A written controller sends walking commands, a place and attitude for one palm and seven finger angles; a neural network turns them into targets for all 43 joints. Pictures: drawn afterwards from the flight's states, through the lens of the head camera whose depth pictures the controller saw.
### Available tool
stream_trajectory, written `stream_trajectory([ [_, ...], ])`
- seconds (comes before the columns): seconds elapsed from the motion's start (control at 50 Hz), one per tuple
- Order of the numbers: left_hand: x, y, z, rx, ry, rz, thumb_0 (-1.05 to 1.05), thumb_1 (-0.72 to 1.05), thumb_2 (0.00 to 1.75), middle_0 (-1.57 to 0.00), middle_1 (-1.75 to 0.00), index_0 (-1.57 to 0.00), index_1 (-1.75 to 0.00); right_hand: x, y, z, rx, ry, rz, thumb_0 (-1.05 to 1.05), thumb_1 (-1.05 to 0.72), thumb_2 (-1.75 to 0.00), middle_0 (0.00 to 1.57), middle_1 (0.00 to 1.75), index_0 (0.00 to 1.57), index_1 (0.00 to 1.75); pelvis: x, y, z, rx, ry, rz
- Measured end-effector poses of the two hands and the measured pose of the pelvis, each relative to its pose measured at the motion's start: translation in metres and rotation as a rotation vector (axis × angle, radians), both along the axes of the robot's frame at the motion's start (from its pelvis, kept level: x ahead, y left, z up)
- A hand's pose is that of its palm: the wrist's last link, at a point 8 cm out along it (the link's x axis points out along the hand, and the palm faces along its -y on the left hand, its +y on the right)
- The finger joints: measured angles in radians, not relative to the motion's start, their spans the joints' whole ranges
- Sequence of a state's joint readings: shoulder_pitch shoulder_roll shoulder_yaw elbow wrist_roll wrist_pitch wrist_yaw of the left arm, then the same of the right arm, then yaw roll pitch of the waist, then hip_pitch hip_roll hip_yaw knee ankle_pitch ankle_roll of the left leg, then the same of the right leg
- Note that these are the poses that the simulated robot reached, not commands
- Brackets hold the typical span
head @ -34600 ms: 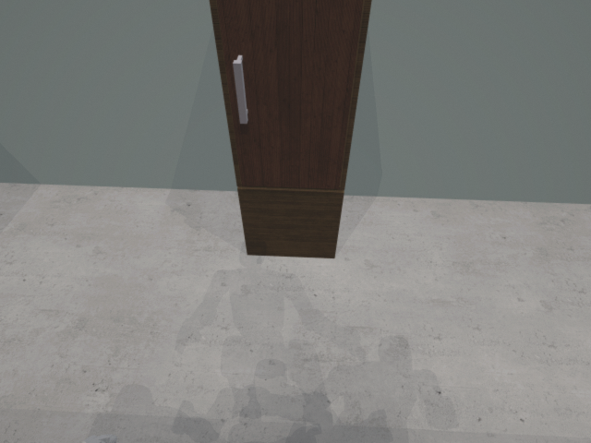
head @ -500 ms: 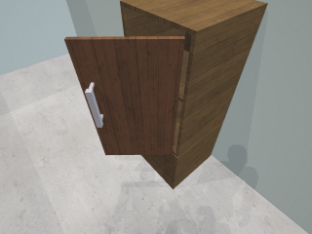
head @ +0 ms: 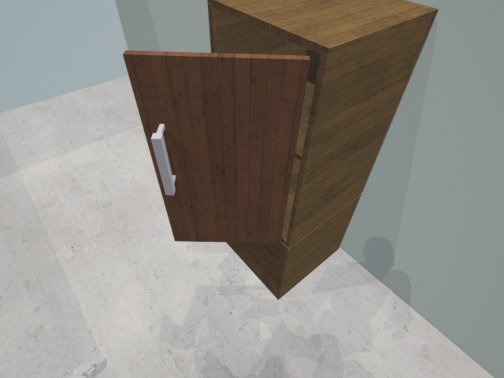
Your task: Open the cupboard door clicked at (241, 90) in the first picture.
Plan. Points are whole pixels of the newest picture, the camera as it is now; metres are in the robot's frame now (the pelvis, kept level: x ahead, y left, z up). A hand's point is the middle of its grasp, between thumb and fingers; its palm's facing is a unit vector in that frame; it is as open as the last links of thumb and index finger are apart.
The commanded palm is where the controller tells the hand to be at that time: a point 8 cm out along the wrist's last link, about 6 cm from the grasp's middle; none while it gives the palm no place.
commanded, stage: raise the hand with hooked fingers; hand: left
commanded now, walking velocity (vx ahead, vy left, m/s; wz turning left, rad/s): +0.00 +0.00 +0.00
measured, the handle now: (166, 161) +0.55 +0.24 +0.01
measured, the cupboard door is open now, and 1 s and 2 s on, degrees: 50 50 50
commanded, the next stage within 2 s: none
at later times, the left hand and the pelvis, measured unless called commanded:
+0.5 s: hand (108, 343) +0.18 +0.24 -0.04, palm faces +0.11 -0.99 -0.06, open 9.4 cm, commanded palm +0.16 +0.30 -0.04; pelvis +0.00 -0.01 -0.10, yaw +4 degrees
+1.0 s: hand (97, 301) +0.23 +0.27 -0.01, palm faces +0.08 -0.99 -0.07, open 12.4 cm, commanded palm +0.21 +0.32 +0.00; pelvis +0.01 +0.00 -0.07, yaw +3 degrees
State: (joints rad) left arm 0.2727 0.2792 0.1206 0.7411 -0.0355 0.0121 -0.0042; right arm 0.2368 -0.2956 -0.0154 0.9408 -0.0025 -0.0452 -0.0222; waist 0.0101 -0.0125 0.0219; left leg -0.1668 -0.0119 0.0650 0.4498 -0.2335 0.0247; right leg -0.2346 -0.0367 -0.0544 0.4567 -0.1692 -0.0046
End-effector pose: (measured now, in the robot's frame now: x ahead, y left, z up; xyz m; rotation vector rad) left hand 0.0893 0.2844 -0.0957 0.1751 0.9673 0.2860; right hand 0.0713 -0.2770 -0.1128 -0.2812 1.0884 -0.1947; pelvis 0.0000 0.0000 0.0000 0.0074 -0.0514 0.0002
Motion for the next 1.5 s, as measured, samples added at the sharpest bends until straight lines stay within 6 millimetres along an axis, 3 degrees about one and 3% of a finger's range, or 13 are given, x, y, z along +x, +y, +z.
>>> stream_trajectory([
  [0.08,0.030,0.006,0.058,0.012,-0.463,0.050,0.02,0.88,0.88,-0.21,-0.32,-0.21,-0.32,0.018,0.015,0.006,0.018,-0.204,0.041,0.01,-0.90,-0.90,0.20,0.30,0.20,0.30,-0.008,-0.002,-0.009,0.000,0.039,0.036],
  [0.14,0.046,0.008,0.079,0.024,-0.731,-0.010,0.02,0.83,0.87,-0.21,-0.34,-0.21,-0.34,0.040,0.024,0.000,0.041,-0.329,0.099,0.01,-0.90,-0.90,0.20,0.30,0.20,0.30,-0.016,-0.005,-0.026,-0.004,0.122,0.050],
  [0.22,0.054,0.008,0.070,0.021,-0.968,-0.176,0.01,0.76,0.84,-0.21,-0.39,-0.21,-0.39,0.076,0.032,-0.019,0.053,-0.476,0.194,0.01,-0.90,-0.90,0.21,0.30,0.20,0.30,-0.024,-0.010,-0.067,-0.008,0.232,0.050],
  [0.3,0.055,0.009,0.039,-0.081,-0.977,-0.257,0.01,0.68,0.80,-0.22,-0.44,-0.22,-0.44,0.110,0.037,-0.038,0.055,-0.570,0.248,0.01,-0.90,-0.90,0.21,0.30,0.20,0.30,-0.025,-0.012,-0.102,-0.015,0.269,0.053],
  [0.36,0.056,0.009,0.027,-0.146,-0.932,-0.226,0.01,0.61,0.77,-0.22,-0.49,-0.23,-0.49,0.127,0.044,-0.042,0.052,-0.596,0.255,0.01,-0.90,-0.90,0.21,0.30,0.20,0.30,-0.021,-0.011,-0.112,-0.028,0.268,0.052],
  [0.44,0.059,0.009,0.040,-0.118,-0.909,-0.203,0.02,0.52,0.73,-0.23,-0.54,-0.23,-0.55,0.137,0.054,-0.040,0.056,-0.573,0.254,0.01,-0.90,-0.90,0.21,0.30,0.20,0.30,-0.011,-0.011,-0.107,-0.050,0.270,0.058],
  [0.54,0.068,0.013,0.062,-0.069,-0.909,-0.205,0.02,0.40,0.68,-0.24,-0.62,-0.24,-0.62,0.137,0.062,-0.037,0.072,-0.510,0.241,0.01,-0.90,-0.90,0.21,0.30,0.20,0.30,-0.002,-0.009,-0.094,-0.069,0.286,0.073],
  [0.9,0.111,0.032,0.083,-0.085,-0.904,-0.246,0.01,-0.02,0.51,-0.27,-0.89,-0.27,-0.89,0.113,0.043,-0.026,0.019,-0.412,0.186,0.01,-0.90,-0.90,0.21,0.30,0.20,0.30,0.013,0.000,-0.076,-0.066,0.291,0.064],
  [1.22,0.135,0.050,0.103,-0.090,-0.936,-0.235,0.00,-0.38,0.35,-0.29,-1.12,-0.30,-1.12,0.116,0.053,-0.010,0.030,-0.422,0.202,0.01,-0.90,-0.90,0.21,0.30,0.20,0.30,0.015,0.003,-0.063,-0.066,0.255,0.065],
  [1.5,0.162,0.060,0.122,-0.104,-0.952,-0.228,-0.01,-0.49,0.30,-0.30,-1.19,-0.30,-1.19,0.108,0.050,-0.005,0.023,-0.397,0.182,0.01,-0.90,-0.90,0.21,0.30,0.20,0.30,0.015,0.003,-0.054,-0.059,0.234,0.061],
])
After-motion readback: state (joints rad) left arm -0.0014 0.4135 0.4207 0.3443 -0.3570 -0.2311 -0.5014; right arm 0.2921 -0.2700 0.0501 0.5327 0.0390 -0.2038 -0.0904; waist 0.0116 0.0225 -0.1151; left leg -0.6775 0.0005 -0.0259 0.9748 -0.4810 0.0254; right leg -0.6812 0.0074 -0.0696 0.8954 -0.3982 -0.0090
